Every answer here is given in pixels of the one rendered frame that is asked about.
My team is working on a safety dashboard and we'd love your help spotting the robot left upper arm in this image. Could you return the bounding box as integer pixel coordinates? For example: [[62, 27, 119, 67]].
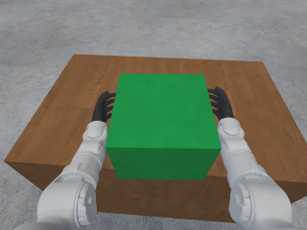
[[12, 181, 97, 230]]

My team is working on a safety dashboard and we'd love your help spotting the left robot hand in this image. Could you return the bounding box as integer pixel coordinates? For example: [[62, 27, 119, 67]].
[[91, 91, 116, 123]]

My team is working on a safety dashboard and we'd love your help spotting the robot left forearm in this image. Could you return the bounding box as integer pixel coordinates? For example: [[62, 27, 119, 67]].
[[36, 121, 108, 219]]

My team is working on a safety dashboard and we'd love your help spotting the robot right forearm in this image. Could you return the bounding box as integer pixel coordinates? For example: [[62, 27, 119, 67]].
[[217, 117, 293, 221]]

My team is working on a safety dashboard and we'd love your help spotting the right robot hand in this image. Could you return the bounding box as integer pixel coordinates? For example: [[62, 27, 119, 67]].
[[207, 86, 234, 121]]

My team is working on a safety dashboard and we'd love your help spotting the pedestal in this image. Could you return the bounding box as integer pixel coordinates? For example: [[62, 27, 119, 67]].
[[4, 54, 307, 223]]

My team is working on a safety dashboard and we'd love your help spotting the carton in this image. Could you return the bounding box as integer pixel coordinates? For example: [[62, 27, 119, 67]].
[[105, 74, 222, 180]]

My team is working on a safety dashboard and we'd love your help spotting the robot right upper arm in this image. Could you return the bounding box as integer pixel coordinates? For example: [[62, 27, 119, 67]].
[[228, 181, 307, 230]]

